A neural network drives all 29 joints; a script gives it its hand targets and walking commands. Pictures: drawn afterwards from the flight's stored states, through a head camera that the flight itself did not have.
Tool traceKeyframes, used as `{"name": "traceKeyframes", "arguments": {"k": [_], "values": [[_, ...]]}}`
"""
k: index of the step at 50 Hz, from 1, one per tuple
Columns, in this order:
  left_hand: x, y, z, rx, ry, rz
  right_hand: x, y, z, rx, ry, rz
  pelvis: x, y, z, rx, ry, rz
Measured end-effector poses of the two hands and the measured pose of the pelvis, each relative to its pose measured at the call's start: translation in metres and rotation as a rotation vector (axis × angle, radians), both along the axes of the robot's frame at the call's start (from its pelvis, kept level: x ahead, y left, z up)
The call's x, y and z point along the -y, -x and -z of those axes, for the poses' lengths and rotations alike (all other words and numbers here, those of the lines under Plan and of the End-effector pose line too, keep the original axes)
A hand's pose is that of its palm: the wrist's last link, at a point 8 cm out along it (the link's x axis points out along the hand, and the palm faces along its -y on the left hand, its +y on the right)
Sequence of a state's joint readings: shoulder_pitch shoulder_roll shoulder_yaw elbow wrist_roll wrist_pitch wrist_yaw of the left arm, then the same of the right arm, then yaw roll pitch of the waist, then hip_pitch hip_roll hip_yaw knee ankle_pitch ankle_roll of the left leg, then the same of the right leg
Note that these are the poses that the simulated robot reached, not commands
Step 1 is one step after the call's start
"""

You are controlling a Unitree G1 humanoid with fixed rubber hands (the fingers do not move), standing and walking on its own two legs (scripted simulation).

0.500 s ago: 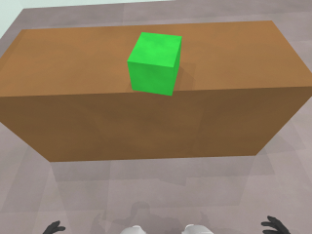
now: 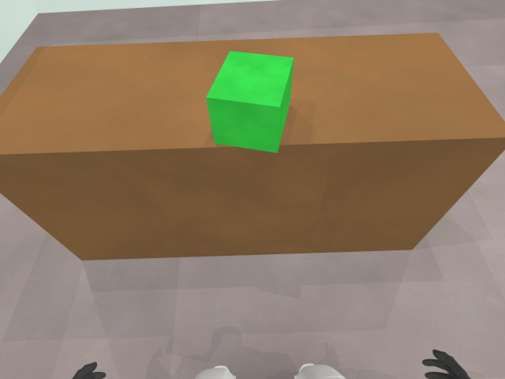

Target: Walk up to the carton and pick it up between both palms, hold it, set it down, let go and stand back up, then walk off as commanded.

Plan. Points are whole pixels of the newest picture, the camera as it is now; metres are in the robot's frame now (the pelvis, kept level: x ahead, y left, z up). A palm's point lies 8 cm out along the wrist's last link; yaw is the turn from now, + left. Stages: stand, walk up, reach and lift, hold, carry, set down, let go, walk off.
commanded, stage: stand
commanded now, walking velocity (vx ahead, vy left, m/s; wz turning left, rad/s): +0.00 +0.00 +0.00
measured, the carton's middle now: (253, 101) +0.72 +0.00 -0.02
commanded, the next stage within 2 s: none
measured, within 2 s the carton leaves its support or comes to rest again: neither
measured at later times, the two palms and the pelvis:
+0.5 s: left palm out of the picture +0.10 +0.31 -0.10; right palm out of the picture +0.09 -0.30 -0.10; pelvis +0.00 +0.00 +0.00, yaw +0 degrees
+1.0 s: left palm out of the picture +0.11 +0.31 -0.10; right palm out of the picture +0.10 -0.30 -0.10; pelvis +0.00 +0.00 +0.00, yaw +0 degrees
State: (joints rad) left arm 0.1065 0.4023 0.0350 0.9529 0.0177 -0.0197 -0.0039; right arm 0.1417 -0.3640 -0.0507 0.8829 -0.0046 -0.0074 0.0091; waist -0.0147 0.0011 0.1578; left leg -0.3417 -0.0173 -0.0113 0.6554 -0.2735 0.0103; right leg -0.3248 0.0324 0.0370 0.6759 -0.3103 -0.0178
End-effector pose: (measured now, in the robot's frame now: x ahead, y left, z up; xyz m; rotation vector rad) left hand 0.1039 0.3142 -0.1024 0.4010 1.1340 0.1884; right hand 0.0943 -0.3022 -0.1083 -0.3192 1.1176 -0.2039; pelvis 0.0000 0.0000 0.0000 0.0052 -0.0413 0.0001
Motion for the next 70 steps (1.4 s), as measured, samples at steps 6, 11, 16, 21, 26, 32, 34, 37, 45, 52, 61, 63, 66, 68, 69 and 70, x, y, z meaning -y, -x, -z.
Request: {"name": "traceKeyframes", "arguments": {"k": [6, 11, 16, 21, 26, 32, 34, 37, 45, 52, 61, 63, 66, 68, 69, 70], "values": [[0.0, 0.0016, -0.0005, 0.004, 0.001, 0.0, -0.0002, 0.0014, -0.0006, 0.005, -0.001, -0.001, -0.0001, 0.0021, -0.0001, 0.002, 0.0, 0.0], [-0.0001, 0.002, -0.0011, 0.009, 0.001, 0.0, -0.0003, 0.0017, -0.0014, 0.01, -0.001, -0.001, -0.0002, 0.0032, -0.0003, 0.003, 0.0, 0.0], [0.0, 0.002, -0.0018, 0.013, 0.003, 0.0, -0.0003, 0.0012, -0.0024, 0.016, -0.002, -0.001, -0.0002, 0.0036, -0.0006, 0.002, 0.0, 0.0], [0.0, 0.001, -0.0028, 0.018, 0.003, 0.0, -0.0004, 0.0002, -0.0034, 0.021, -0.002, -0.002, -0.0002, 0.0034, -0.001, 0.0, 0.001, 0.0], [0.0001, 0.0003, -0.0031, 0.02, 0.003, 0.001, -0.0004, -0.0005, -0.0037, 0.023, -0.002, -0.002, -0.0002, 0.0031, -0.0011, -0.001, 0.001, 0.0], [0.0002, -0.0004, -0.0035, 0.023, 0.003, 0.0, -0.0004, -0.0014, -0.0042, 0.026, -0.003, -0.002, -0.0001, 0.0027, -0.0013, -0.002, 0.0, 0.0], [0.0002, -0.0006, -0.0037, 0.024, 0.003, 0.0, -0.0004, -0.0018, -0.0044, 0.028, -0.003, -0.002, -0.0001, 0.0026, -0.0013, -0.002, 0.0, 0.0], [0.0002, -0.001, -0.004, 0.026, 0.003, 0.0, -0.0004, -0.0022, -0.0046, 0.03, -0.004, -0.003, -0.0001, 0.0025, -0.0013, -0.002, 0.0, 0.0], [0.0002, -0.0017, -0.0047, 0.032, 0.004, 0.0, -0.0004, -0.0035, -0.0057, 0.039, -0.004, -0.003, 0.0, 0.0025, -0.0014, -0.002, 0.0, 0.0], [0.0005, -0.002, -0.0053, 0.036, 0.004, 0.0, -0.0003, -0.0043, -0.0066, 0.045, -0.004, -0.003, 0.0, 0.0027, -0.0016, -0.003, 0.0, 0.0], [0.0004, -0.0013, -0.0057, 0.037, 0.004, 0.0, -0.0004, -0.0045, -0.0073, 0.05, -0.004, -0.003, 0.0, 0.0032, -0.0018, -0.003, 0.0, 0.0], [0.0004, -0.001, -0.0057, 0.037, 0.005, 0.0, -0.0004, -0.0045, -0.0075, 0.051, -0.004, -0.003, 0.0, 0.0034, -0.0019, -0.004, 0.0, 0.0], [0.0003, -0.0003, -0.0057, 0.036, 0.004, -0.001, -0.0004, -0.0043, -0.0078, 0.053, -0.004, -0.003, 0.0, 0.0037, -0.002, -0.003, 0.0, 0.0], [0.0003, 0.0, -0.0058, 0.037, 0.005, -0.001, -0.0004, -0.0042, -0.0079, 0.053, -0.004, -0.003, 0.0, 0.004, -0.002, -0.003, 0.0, 0.0], [0.0003, 0.0001, -0.0059, 0.037, 0.005, -0.001, -0.0004, -0.0041, -0.008, 0.054, -0.004, -0.003, 0.0, 0.0041, -0.0021, -0.003, 0.0, 0.0], [0.0003, 0.0002, -0.006, 0.037, 0.005, -0.001, -0.0004, -0.0041, -0.008, 0.054, -0.004, -0.003, 0.0, 0.0042, -0.0021, -0.003, 0.0, 0.0]]}}
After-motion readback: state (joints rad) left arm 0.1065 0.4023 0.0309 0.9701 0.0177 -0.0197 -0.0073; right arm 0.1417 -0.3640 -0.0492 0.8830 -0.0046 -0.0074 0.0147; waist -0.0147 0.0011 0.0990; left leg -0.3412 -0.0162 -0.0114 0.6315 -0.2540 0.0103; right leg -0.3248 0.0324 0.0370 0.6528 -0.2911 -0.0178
